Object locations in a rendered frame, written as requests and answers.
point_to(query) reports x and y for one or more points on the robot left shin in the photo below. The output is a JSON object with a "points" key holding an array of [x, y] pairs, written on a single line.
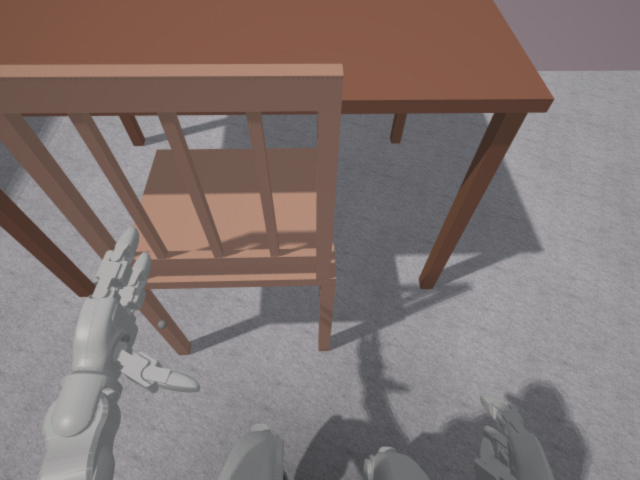
{"points": [[260, 427]]}

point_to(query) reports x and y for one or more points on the left robot hand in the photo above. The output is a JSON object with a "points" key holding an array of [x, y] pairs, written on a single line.
{"points": [[108, 314]]}

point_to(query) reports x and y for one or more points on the right robot hand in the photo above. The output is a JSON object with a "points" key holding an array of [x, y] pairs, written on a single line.
{"points": [[521, 455]]}

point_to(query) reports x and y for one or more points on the table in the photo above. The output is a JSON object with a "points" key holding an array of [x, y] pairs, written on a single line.
{"points": [[398, 56]]}

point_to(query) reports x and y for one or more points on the robot left forearm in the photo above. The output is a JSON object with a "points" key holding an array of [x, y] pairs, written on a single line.
{"points": [[80, 426]]}

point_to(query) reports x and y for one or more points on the chair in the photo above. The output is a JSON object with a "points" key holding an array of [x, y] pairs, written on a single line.
{"points": [[209, 218]]}

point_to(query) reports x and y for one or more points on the right robot thigh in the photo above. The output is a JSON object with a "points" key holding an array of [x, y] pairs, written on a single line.
{"points": [[392, 466]]}

